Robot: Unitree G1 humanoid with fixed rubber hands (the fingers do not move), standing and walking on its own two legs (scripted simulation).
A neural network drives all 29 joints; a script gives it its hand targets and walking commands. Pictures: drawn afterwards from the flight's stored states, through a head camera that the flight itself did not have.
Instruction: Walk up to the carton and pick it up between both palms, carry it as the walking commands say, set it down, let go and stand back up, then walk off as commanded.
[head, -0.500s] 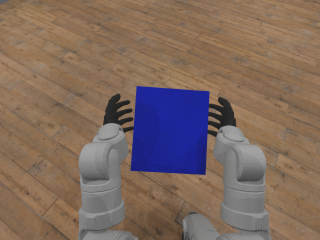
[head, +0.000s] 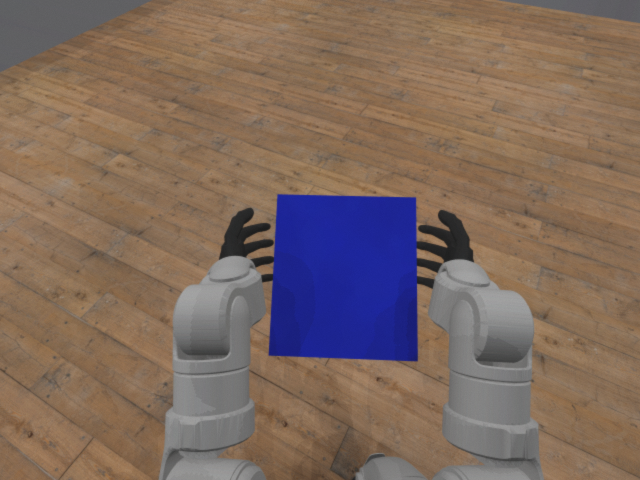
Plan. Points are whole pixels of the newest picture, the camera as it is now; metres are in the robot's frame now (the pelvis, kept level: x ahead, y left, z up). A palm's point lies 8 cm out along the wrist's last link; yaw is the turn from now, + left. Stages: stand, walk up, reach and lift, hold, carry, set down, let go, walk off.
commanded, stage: carry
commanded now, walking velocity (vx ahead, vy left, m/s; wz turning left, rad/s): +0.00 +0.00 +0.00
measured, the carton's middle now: (342, 281) +0.36 +0.00 +0.02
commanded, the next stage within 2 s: hold in 1.60 s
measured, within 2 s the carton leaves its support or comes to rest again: neither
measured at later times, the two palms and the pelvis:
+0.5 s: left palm (226, 284) +0.29 +0.13 +0.11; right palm (446, 285) +0.29 -0.11 +0.12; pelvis -0.01 +0.01 +0.01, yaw +0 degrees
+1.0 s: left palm (231, 286) +0.31 +0.13 +0.09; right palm (438, 287) +0.31 -0.11 +0.09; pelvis -0.01 +0.01 +0.01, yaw +0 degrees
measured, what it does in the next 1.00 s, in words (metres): stands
